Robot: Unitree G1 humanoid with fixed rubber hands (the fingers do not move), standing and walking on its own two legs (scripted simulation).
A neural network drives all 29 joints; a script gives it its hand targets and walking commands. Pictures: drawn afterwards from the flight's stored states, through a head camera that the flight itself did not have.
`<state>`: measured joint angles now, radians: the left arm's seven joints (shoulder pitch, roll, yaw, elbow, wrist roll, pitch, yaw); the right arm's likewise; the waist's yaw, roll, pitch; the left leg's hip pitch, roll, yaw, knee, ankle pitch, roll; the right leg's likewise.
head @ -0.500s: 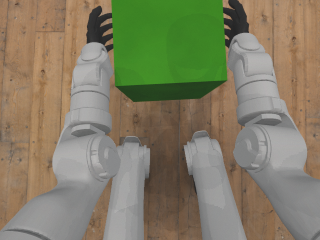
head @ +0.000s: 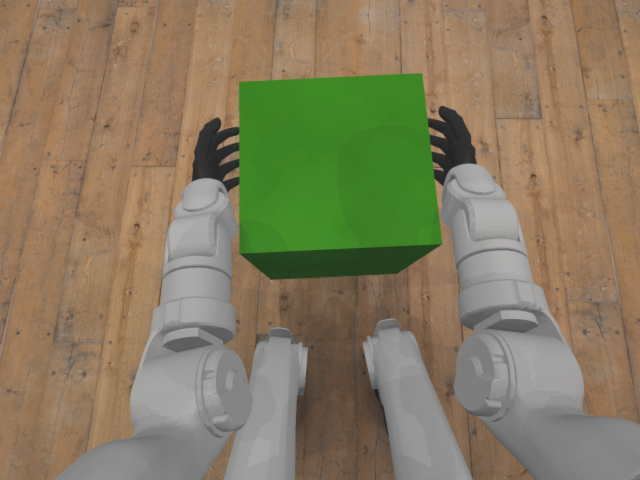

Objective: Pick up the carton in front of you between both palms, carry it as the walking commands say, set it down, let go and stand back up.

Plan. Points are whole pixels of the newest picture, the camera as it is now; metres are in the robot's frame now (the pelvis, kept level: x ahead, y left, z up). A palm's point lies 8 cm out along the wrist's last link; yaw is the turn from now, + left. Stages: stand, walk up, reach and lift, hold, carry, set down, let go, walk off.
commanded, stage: reach and lift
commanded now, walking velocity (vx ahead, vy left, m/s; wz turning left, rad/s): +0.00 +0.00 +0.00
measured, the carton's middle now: (332, 195) +0.46 -0.01 -0.12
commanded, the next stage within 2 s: hold in 1.92 s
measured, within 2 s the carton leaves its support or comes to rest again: neither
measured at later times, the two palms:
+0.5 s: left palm (145, 171) +0.41 +0.14 +0.11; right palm (523, 150) +0.40 -0.16 +0.11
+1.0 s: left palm (14, 151) +0.36 +0.15 +0.23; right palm out of the picture +0.36 -0.15 +0.23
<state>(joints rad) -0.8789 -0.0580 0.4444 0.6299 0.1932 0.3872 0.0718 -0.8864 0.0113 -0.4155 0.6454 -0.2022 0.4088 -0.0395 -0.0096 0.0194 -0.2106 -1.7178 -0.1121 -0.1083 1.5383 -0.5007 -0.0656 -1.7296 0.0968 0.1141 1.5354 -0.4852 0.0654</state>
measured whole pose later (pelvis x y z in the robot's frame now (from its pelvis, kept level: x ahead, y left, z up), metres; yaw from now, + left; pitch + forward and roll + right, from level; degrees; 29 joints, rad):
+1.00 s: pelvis +0.07 +0.00 +0.21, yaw +0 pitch -2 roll +0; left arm -0.28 -0.16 0.28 0.41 0.27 0.59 0.01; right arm -0.27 0.15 -0.27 0.40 -0.27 0.61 -0.01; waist 0.00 0.00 -0.07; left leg -0.20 -0.04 -0.15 0.47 -0.24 -0.02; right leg -0.21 0.04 0.14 0.47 -0.23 0.02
